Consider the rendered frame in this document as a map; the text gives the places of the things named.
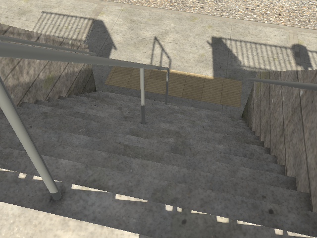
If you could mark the stairs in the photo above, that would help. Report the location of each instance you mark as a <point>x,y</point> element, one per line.
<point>186,173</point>

